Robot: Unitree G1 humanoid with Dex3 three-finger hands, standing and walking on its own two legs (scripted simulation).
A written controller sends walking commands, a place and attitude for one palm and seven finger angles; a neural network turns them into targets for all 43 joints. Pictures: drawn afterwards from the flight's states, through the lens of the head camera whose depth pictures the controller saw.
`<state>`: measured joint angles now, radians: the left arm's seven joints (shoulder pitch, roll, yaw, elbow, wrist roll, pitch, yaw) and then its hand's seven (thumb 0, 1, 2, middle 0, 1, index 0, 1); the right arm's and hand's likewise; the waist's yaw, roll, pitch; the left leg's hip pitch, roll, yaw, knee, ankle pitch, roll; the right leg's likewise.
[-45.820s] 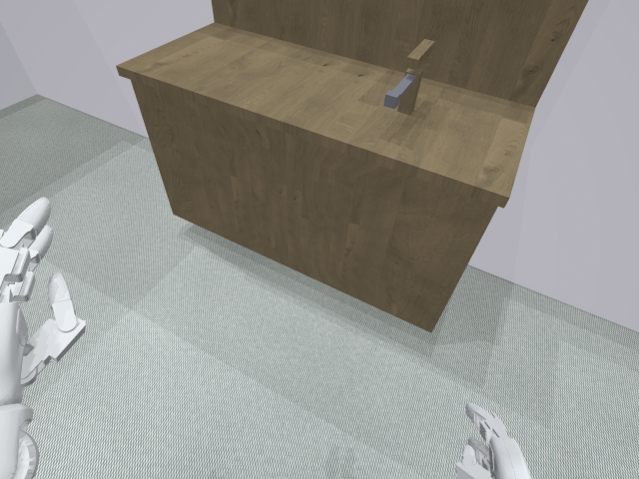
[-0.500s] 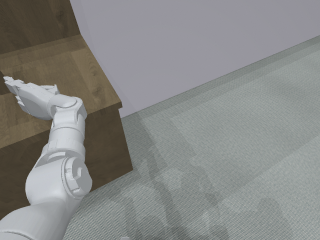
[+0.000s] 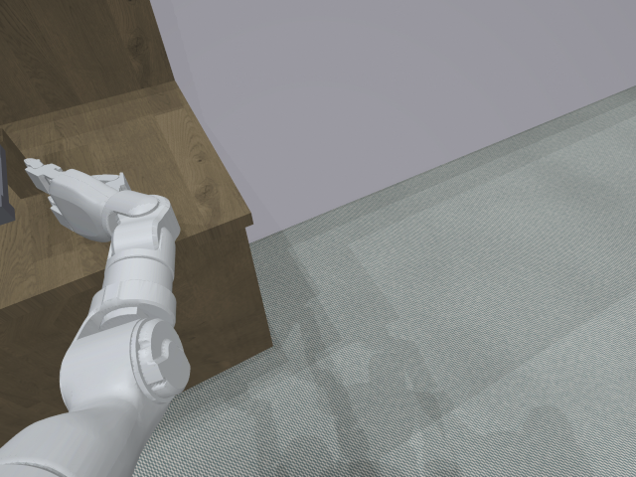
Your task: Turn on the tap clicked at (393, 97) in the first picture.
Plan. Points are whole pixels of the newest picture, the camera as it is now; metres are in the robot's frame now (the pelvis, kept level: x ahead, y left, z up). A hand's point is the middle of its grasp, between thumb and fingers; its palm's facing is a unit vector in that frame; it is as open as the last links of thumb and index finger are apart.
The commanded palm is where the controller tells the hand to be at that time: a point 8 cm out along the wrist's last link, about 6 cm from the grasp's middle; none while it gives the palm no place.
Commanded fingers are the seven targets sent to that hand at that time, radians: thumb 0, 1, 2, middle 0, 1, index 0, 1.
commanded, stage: lift the hand up off the lever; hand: left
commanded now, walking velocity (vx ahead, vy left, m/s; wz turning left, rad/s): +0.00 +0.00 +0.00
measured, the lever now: out of the picture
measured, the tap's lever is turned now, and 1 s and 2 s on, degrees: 0 0 0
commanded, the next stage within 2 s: draw the hand back beside the body in 1.16 s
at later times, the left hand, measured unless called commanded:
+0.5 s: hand (110, 179) +0.46 +0.23 +0.14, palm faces +0.85 -0.50 -0.15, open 7.8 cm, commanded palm +0.40 +0.23 +0.15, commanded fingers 0.00 0.90 0.90 -0.15 -0.15 -0.15 -0.15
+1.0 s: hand (118, 165) +0.46 +0.21 +0.16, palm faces +0.84 -0.52 -0.16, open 7.8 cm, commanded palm +0.40 +0.23 +0.17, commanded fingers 0.00 0.90 0.90 -0.15 -0.15 -0.15 -0.15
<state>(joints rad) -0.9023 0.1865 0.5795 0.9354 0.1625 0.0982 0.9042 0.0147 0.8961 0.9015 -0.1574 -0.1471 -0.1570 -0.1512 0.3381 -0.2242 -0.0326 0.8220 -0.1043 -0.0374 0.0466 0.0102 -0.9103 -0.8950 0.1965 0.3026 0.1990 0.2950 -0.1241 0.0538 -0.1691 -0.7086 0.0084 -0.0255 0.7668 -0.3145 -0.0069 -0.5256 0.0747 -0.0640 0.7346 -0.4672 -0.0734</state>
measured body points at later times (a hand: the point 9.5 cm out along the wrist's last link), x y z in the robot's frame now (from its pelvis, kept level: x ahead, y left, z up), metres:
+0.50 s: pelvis +0.00 +0.00 +0.01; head +0.03 -0.01 +0.46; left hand +0.41 +0.25 +0.15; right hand +0.05 -0.25 -0.13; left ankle +0.03 +0.12 -0.71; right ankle -0.07 -0.07 -0.71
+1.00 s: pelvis -0.01 +0.00 +0.01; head +0.02 -0.02 +0.46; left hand +0.42 +0.24 +0.17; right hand +0.02 -0.26 -0.13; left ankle +0.03 +0.12 -0.71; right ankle -0.07 -0.07 -0.71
